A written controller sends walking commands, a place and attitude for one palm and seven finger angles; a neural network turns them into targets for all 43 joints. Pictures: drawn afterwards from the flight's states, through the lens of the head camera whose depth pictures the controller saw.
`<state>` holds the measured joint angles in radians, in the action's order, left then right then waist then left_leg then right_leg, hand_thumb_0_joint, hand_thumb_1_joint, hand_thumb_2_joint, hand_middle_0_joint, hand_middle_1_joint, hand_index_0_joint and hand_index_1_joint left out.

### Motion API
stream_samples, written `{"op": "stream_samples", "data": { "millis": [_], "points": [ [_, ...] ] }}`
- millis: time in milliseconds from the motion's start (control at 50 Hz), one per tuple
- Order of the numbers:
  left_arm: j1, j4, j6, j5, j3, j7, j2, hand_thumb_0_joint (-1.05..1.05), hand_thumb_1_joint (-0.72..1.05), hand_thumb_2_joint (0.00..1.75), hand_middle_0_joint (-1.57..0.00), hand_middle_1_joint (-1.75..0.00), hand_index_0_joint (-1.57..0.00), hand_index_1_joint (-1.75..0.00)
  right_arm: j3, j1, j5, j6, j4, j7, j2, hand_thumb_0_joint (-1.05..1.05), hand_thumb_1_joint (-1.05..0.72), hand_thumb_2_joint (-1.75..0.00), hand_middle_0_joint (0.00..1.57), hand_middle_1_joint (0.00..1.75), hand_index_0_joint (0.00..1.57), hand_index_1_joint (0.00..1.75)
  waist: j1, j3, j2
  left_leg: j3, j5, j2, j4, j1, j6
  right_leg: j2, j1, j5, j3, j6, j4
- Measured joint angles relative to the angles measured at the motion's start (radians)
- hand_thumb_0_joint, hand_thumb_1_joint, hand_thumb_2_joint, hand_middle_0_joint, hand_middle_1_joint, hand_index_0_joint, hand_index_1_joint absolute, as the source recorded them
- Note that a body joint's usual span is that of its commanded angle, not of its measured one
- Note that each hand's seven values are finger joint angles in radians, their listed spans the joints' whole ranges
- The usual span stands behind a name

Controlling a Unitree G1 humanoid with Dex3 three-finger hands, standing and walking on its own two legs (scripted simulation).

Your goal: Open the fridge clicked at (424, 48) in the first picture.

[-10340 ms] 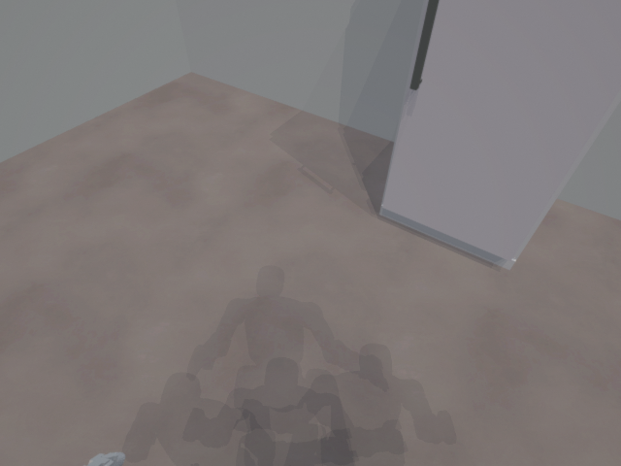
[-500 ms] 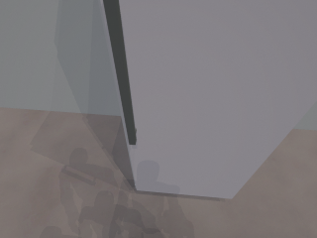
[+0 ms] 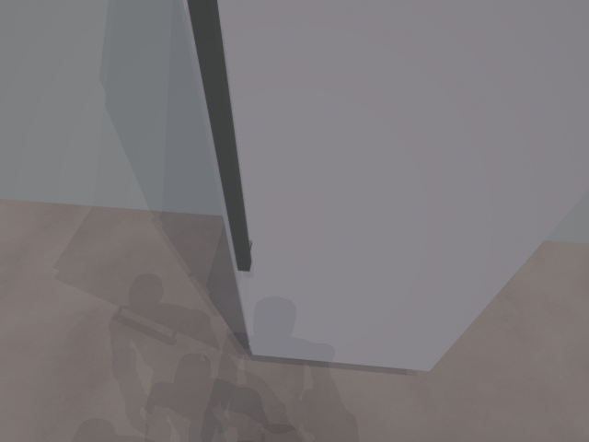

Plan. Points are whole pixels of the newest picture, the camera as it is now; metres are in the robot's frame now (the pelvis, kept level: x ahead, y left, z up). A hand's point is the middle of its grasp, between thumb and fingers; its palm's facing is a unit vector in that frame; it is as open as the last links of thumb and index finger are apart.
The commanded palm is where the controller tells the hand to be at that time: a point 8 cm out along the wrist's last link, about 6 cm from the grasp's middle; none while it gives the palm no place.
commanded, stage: look again from close up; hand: left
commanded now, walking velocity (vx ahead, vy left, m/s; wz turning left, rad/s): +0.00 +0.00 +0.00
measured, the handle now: (232, 157) +0.45 +0.12 +0.15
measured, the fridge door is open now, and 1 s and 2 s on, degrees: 0 0 0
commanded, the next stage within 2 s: raise the hand to about handle height in 0.42 s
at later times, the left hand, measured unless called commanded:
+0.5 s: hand out of the picture -0.02 +0.15 -0.18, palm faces +0.04 -0.99 -0.16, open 7.4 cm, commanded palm none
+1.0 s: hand out of the picture +0.13 +0.16 -0.06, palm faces +0.08 -1.00 -0.01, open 8.9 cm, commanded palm +0.13 +0.22 -0.02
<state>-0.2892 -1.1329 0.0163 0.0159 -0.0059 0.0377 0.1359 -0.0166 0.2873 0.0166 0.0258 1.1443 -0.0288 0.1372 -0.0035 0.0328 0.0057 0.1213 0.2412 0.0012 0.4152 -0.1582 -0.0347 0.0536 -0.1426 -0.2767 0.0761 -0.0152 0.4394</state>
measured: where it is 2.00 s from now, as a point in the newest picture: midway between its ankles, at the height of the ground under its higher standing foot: outside the picture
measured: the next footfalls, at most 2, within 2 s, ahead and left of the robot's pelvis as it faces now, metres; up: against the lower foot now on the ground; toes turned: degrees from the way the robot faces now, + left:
none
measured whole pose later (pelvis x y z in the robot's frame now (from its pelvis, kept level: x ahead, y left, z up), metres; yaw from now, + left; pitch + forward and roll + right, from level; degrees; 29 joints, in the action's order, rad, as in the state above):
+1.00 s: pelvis -0.03 -0.03 -0.06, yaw +2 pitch +8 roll +0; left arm -0.49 -0.13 0.44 -0.21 0.14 -0.25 0.20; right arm 0.06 0.16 -0.01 0.21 0.48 -0.01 0.27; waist -0.02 -0.09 0.06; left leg 0.06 0.43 -0.06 0.96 -0.67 0.00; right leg 0.04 -0.63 -0.49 0.11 0.04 0.97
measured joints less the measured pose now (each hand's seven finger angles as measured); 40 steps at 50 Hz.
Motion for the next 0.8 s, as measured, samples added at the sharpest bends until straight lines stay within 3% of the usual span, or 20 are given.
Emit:
{"op": "stream_samples", "data": {
  "millis": [540,580,620,700,760,800],
  "points": [
    [-0.018,-0.006,0.008,0.002,-0.002,0.006,-0.017,0.0,0.91,0.9,-0.2,-0.3,-0.2,-0.3,0.003,0.004,-0.001,-0.004,0.004,0.0,-0.008,0.01,-0.91,-0.89,0.2,0.3,0.19,0.3,-0.004,0.002,-0.003,-0.015,-0.004,-0.017,0.015,-0.022,0.014,-0.017,-0.007,0.006,0.015,0.013,-0.007],
    [-0.129,0.349,-0.125,-0.061,0.004,0.032,0.003,0.03,0.94,0.89,-0.2,-0.3,-0.2,-0.3,-0.013,0.04,-0.02,0.034,-0.087,-0.017,0.013,0.02,-0.93,-0.89,0.2,0.3,0.2,0.3,-0.005,0.02,-0.004,-0.014,0.011,-0.02,0.045,-0.029,0.014,-0.017,-0.015,-0.002,0.013,0.014,0.021],
    [-0.197,0.615,-0.071,-0.099,0.014,0.068,0.051,0.06,0.96,0.89,-0.2,-0.31,-0.2,-0.31,-0.011,0.076,-0.034,0.127,-0.155,-0.031,0.043,0.03,-0.93,-0.89,0.2,0.3,0.2,0.3,-0.013,0.003,-0.008,-0.013,0.019,-0.013,0.063,-0.043,0.014,-0.007,-0.039,-0.024,0.012,0.015,0.063],
    [-0.158,0.939,0.018,-0.156,0.018,0.082,0.079,0.06,0.92,0.87,-0.2,-0.33,-0.2,-0.33,0.01,0.059,-0.06,0.226,-0.279,-0.044,0.118,0.03,-0.92,-0.89,0.2,0.3,0.2,0.3,0.018,-0.047,-0.054,-0.04,0.039,-0.003,0.135,-0.106,0.006,0.009,-0.083,-0.053,0.038,0.01,0.126],
    [-0.055,0.999,0.185,-0.178,0.034,0.012,0.05,0.04,0.85,0.85,-0.2,-0.36,-0.2,-0.36,0.029,-0.01,-0.044,0.261,-0.365,-0.037,0.147,0.02,-0.92,-0.89,0.2,0.3,0.2,0.3,0.042,-0.101,-0.058,-0.042,0.066,-0.006,0.225,-0.213,0.007,0.014,-0.191,-0.082,0.037,0.013,0.218],
    [-0.007,0.988,0.305,-0.203,0.051,-0.089,0.024,0.03,0.8,0.84,-0.2,-0.39,-0.2,-0.39,0.044,-0.059,-0.038,0.265,-0.422,-0.017,0.141,0.02,-0.91,-0.89,0.2,0.3,0.2,0.3,0.042,-0.126,-0.033,-0.029,0.089,-0.017,0.287,-0.284,0.012,0.01,-0.274,-0.106,0.021,0.02,0.291]
  ]
}}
